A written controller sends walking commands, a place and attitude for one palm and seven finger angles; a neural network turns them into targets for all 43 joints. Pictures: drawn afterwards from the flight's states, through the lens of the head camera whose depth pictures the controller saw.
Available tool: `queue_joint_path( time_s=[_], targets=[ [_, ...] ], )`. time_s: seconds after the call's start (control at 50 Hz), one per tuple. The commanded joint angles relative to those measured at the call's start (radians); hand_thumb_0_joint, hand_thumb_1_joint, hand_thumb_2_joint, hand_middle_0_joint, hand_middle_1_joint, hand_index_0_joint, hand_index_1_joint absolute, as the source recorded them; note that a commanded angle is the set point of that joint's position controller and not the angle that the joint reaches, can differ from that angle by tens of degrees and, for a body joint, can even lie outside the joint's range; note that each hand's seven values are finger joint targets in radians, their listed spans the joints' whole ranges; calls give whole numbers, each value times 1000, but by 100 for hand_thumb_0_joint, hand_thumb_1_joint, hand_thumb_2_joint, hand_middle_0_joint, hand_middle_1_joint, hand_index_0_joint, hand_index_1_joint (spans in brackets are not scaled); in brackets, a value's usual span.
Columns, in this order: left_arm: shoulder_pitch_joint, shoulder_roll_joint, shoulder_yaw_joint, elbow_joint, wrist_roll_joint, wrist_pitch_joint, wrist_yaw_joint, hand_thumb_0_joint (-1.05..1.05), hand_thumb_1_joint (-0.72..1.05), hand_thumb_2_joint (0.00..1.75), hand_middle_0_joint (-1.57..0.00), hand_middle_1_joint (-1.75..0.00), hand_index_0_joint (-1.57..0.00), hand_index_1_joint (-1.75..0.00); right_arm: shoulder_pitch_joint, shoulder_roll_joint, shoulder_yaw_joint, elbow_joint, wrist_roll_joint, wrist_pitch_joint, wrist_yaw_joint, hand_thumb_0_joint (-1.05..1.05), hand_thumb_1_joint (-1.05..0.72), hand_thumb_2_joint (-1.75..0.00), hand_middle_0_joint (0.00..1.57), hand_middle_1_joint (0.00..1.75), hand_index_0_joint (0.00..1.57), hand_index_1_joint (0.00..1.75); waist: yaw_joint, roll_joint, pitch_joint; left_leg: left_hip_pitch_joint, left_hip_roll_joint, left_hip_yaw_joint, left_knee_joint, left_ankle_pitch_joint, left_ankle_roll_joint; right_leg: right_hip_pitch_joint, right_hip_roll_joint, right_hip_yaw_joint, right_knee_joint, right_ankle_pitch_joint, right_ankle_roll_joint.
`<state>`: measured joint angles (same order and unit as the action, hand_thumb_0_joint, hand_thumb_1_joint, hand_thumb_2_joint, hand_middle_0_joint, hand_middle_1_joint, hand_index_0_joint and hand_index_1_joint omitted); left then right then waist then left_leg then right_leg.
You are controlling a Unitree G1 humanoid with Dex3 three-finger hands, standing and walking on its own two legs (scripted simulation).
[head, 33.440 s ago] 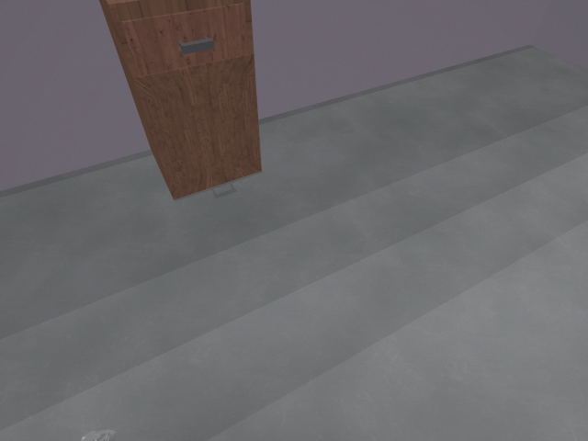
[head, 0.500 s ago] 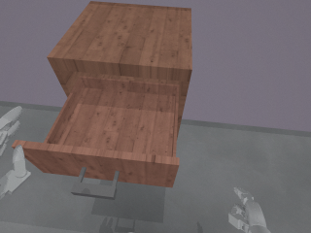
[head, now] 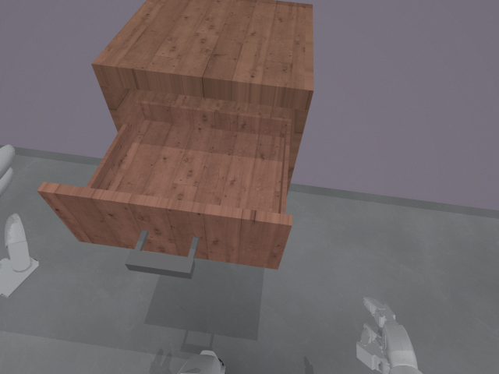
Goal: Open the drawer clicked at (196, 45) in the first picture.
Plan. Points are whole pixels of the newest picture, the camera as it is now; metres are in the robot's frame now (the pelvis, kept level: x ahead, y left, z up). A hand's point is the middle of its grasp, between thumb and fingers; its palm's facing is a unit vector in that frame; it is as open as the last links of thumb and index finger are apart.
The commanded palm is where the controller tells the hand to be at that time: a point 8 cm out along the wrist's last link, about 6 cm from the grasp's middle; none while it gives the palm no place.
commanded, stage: step back with the hand held close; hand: left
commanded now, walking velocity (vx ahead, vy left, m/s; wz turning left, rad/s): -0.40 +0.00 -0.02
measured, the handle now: (165, 251) +0.32 +0.17 -0.04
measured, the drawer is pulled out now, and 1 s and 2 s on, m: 0.30 0.30 0.30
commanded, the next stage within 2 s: stop stepping back and stand still in 0.42 s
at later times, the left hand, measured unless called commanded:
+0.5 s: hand (55, 327) +0.14 +0.19 +0.18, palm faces +0.26 -0.84 -0.48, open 7.4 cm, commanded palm +0.07 +0.25 +0.20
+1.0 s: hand out of the picture +0.04 +0.20 +0.18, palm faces +0.35 -0.82 -0.46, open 7.4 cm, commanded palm -0.02 +0.24 +0.20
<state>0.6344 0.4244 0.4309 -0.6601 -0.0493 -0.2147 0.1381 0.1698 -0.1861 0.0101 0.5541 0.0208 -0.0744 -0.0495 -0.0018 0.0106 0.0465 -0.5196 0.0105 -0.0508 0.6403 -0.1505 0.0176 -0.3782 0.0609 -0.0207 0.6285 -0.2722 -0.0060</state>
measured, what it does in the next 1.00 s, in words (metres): walks backwards: right foot, then left foot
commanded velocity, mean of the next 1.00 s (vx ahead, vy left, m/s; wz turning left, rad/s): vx -0.15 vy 0.03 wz -0.01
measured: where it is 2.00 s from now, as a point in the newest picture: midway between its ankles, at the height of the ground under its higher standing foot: outside the picture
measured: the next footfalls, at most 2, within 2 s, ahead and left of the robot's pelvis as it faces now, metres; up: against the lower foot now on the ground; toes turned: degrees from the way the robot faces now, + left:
right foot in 0.48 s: -0.07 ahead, -0.13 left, +0.00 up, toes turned -2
left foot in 0.78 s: -0.10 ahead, +0.09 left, +0.00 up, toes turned +1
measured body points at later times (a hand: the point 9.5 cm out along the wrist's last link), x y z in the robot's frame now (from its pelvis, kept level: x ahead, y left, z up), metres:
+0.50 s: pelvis -0.07 -0.03 +0.00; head -0.02 -0.01 +0.45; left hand +0.12 +0.24 +0.21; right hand +0.12 -0.24 -0.08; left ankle +0.05 +0.11 -0.72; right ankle -0.11 -0.13 -0.72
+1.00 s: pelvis -0.14 -0.04 +0.02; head -0.12 -0.02 +0.47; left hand +0.02 +0.24 +0.21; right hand +0.02 -0.27 -0.06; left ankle -0.14 +0.09 -0.72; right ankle -0.11 -0.13 -0.72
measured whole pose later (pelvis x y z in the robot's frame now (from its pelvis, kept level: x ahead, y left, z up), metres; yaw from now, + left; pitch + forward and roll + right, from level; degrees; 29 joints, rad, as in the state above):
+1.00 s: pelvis -0.14 -0.04 +0.02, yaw +1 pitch +0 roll +0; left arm 0.69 0.41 0.37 -0.64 -0.04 -0.19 0.17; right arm 0.21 -0.20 0.00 0.58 0.03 -0.07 -0.03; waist -0.02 -0.03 0.04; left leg -0.24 0.02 0.00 0.51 -0.26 -0.01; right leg -0.27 0.02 -0.07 0.47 -0.20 -0.04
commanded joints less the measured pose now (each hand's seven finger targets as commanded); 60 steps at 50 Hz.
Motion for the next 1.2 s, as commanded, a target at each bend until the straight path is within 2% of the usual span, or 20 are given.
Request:
queue_joint_path(
  time_s=[0.0,0.06,0.1,0.16,0.2,0.26,0.34,0.46,0.5,0.52,0.54,0.56,0.6,0.66,0.7,0.76,0.8,0.92,1.02,1.18],
  targets=[
    [15,135,111,-210,-2,-73,13,0,90,90,-20,-30,-20,-30,-88,-150,-64,-148,0,-62,-3,0,-90,-90,20,30,20,30,-4,78,-157,-189,142,-122,-194,-456,61,228,-80,111,-28,-89,-9],
    [-1,144,86,-216,-16,-69,26,0,90,90,-20,-30,-20,-30,-63,-124,-69,-113,-3,-44,2,0,-90,-90,20,30,20,30,-26,-112,-162,78,4,7,135,-288,-25,-61,-300,336,-297,-135,-114],
    [0,141,82,-175,-14,-55,38,0,90,90,-20,-30,-20,-30,-86,-109,-72,-81,-14,-24,7,0,-90,-90,20,30,20,30,-26,-176,-177,147,-23,17,300,-255,-38,-92,-379,337,-326,1,-156],
    [-13,148,87,-161,-3,-42,40,0,90,90,-20,-30,-20,-30,-104,-97,-49,-81,-15,2,-6,0,-90,-90,20,30,20,30,-31,-101,-94,151,13,5,-53,-195,-23,-34,-265,175,-208,152,-84],
    [-31,151,84,-211,4,-55,36,0,90,90,-20,-30,-20,-30,-133,-140,-68,-110,-12,-1,-13,0,-90,-90,20,30,20,30,-13,124,-107,83,193,-173,-258,94,50,54,-84,60,-9,113,6],
    [14,144,109,-225,-2,-69,27,0,90,90,-20,-30,-20,-30,-87,-125,-76,-117,-28,-39,1,0,-90,-90,20,30,20,30,-15,277,-198,-13,319,-224,-337,97,116,118,-25,39,286,-255,12],
    [27,126,83,-293,-13,-69,20,0,90,90,-20,-30,-20,-30,-57,-139,-88,-77,-30,-71,22,0,-90,-90,20,30,20,30,0,181,-263,240,294,-125,-194,400,109,34,-32,19,158,-184,27],
    [5,151,118,-241,-27,-93,-15,0,90,90,-20,-30,-20,-30,-106,-145,-62,-72,-25,-88,28,0,-90,-90,20,30,20,30,6,187,-220,171,237,-96,-158,122,61,173,-32,-16,-168,22,30],
    [31,137,94,-203,-32,-96,-30,0,90,90,-20,-30,-20,-30,-88,-134,-82,-97,6,-80,34,0,-90,-90,20,30,20,30,-9,-38,-257,193,89,44,29,-95,-24,107,-144,70,-231,174,-8],
    [67,159,110,-162,-36,-88,-20,0,90,90,-20,-30,-20,-30,-79,-126,-89,-108,21,-63,29,0,-90,-90,20,30,20,30,-29,-167,-227,179,-2,70,229,-221,-53,-7,-300,267,-319,60,-79],
    [92,180,145,-142,-32,-67,-3,0,90,90,-20,-30,-20,-30,-94,-131,-100,-102,15,-37,24,0,-90,-90,20,30,20,30,-15,-159,-212,148,-38,31,424,-287,-54,-89,-391,410,-376,8,-149],
    [105,154,127,-105,-27,-41,14,0,90,90,-20,-30,-20,-30,-102,-92,-76,-97,6,-12,16,0,-90,-90,20,30,20,30,-27,-152,-172,45,-25,-17,494,-321,-50,-21,-409,388,-351,61,-183],
    [82,126,97,-97,-5,-26,34,0,90,90,-20,-30,-20,-30,-112,-83,-45,-106,-5,7,3,0,-90,-90,20,30,20,30,-44,-134,-142,20,5,-15,354,-315,-42,88,-342,250,-286,201,-149],
    [45,123,64,-93,18,-18,57,0,90,90,-20,-30,-20,-30,-103,-103,-36,-112,-4,-6,-20,0,-90,-90,20,30,20,30,-31,-153,-99,131,-1,45,5,-297,-7,153,-298,202,-266,234,-106],
    [28,115,37,-128,16,-18,62,0,90,90,-20,-30,-20,-30,-75,-119,-40,-108,-9,-28,-16,0,-90,-90,20,30,20,30,-33,-115,-102,231,9,60,-235,-130,13,206,-256,163,-225,230,-62],
    [24,135,33,-219,8,-33,54,0,90,90,-20,-30,-20,-30,-63,-169,-67,-135,0,-52,-9,0,-90,-90,20,30,20,30,-5,60,-143,318,152,-41,-267,156,42,238,-147,84,-144,210,7],
    [60,145,68,-215,13,-28,54,0,90,90,-20,-30,-20,-30,-62,-122,-49,-130,-1,-44,-2,0,-90,-90,20,30,20,30,-13,158,-146,245,143,-58,-266,169,42,262,-114,20,-134,191,10],
    [59,106,47,-156,1,-33,57,0,90,90,-20,-30,-20,-30,-44,-135,-51,-122,3,-49,6,0,-90,-90,20,30,20,30,-18,57,-98,125,78,-17,-269,-159,18,283,-119,76,-222,64,0],
    [3,90,16,-102,4,-16,57,0,90,90,-20,-30,-20,-30,-48,-128,-44,-115,0,-40,6,0,-90,-90,20,30,20,30,-24,-8,-50,153,59,-9,-262,-235,15,198,-125,110,-319,-87,0],
    [-44,92,-1,-132,11,8,59,0,90,90,-20,-30,-20,-30,-50,-120,-30,-116,-7,-38,4,0,-90,-90,20,30,20,30,-15,63,-56,137,72,-13,-345,-226,13,253,-83,49,-287,-37,12]
  ],
)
